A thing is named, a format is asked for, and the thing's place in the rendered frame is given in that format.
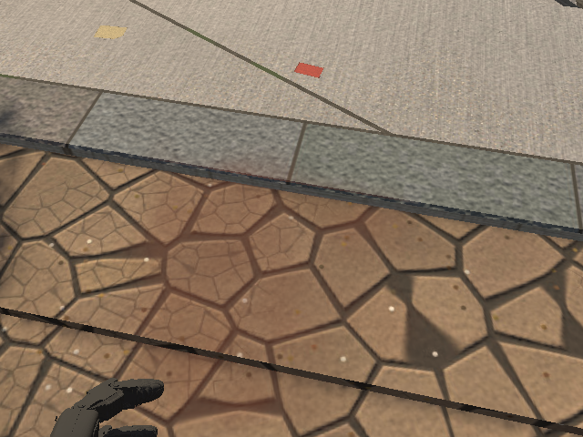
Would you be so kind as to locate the left robot hand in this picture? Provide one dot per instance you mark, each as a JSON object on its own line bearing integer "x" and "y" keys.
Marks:
{"x": 104, "y": 402}

